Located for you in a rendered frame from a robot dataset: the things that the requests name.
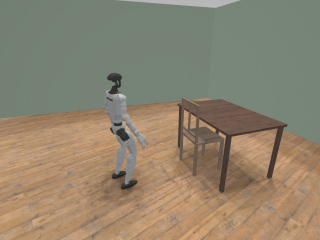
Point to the right robot upper arm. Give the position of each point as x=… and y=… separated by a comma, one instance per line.
x=122, y=100

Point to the robot right hand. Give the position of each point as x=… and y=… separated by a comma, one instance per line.
x=142, y=138

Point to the right robot forearm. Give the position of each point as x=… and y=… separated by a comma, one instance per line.
x=131, y=126

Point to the right robot shin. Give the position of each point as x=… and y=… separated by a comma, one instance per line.
x=129, y=168

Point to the left robot shin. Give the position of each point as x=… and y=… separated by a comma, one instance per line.
x=119, y=161

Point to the left robot upper arm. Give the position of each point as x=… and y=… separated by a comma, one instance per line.
x=105, y=101

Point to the left robot forearm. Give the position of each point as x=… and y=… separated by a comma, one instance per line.
x=107, y=112

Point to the chair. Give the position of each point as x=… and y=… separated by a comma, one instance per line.
x=198, y=136

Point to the robot shin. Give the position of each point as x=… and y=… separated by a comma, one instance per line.
x=119, y=161
x=129, y=168

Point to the table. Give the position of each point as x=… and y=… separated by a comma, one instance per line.
x=233, y=120

